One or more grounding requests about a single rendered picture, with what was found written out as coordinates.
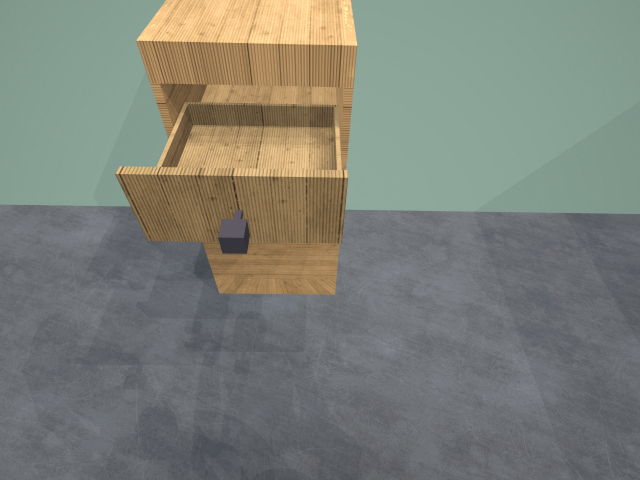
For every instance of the handle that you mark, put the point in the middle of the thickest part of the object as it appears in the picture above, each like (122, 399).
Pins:
(234, 234)

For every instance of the cabinet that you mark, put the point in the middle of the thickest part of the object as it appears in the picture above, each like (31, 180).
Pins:
(257, 51)

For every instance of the drawer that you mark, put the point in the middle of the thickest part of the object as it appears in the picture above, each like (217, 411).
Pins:
(278, 163)

